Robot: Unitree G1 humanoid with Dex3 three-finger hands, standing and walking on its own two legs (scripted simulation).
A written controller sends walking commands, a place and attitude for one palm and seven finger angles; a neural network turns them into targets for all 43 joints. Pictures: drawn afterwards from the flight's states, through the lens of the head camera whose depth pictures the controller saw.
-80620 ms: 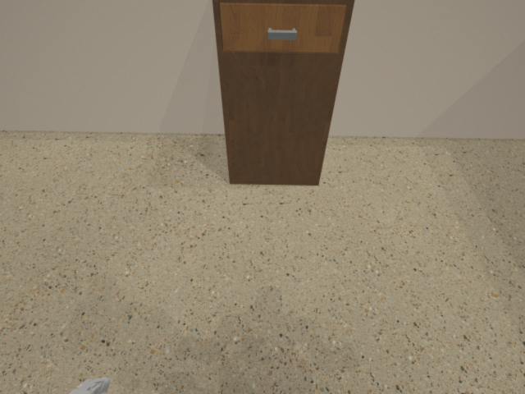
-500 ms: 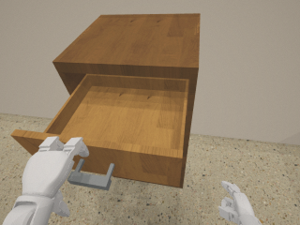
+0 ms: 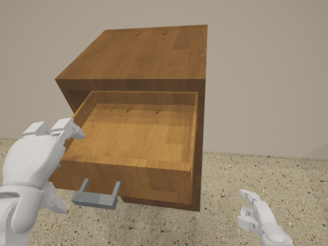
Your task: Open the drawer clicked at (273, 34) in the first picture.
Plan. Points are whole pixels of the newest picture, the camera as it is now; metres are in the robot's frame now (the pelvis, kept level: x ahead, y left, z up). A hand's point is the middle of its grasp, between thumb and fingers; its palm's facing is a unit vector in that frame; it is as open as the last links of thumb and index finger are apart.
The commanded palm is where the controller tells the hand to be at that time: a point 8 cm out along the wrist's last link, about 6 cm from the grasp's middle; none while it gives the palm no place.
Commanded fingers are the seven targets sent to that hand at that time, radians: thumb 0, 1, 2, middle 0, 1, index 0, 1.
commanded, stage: lift the hand off the handle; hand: left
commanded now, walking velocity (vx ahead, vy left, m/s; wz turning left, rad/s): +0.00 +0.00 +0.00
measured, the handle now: (98, 191) +0.22 +0.21 +0.04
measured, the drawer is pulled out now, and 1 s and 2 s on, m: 0.28 0.28 0.28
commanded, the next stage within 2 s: draw the hand back to the body in 0.12 s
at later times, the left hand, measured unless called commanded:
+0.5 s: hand (50, 172) +0.18 +0.24 +0.18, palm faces +0.14 -0.01 -0.99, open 13.8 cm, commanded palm +0.14 +0.24 +0.24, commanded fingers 0.00 -0.50 0.30 -0.30 -1.20 -0.30 -1.20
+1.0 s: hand (48, 163) +0.18 +0.23 +0.21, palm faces +0.42 -0.76 -0.50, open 13.5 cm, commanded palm +0.13 +0.26 +0.23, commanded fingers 0.00 -0.15 0.45 -0.28 -0.98 -0.28 -0.98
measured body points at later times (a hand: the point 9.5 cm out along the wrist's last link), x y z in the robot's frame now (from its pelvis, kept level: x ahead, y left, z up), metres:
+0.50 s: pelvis -0.01 -0.02 +0.00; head -0.02 -0.07 +0.44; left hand +0.17 +0.24 +0.24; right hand +0.21 -0.22 -0.10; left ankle -0.04 +0.11 -0.74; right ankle +0.03 -0.10 -0.74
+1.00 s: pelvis +0.00 +0.00 +0.00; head -0.01 -0.02 +0.45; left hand +0.15 +0.27 +0.24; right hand +0.21 -0.19 -0.08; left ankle -0.04 +0.11 -0.74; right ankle +0.03 -0.10 -0.74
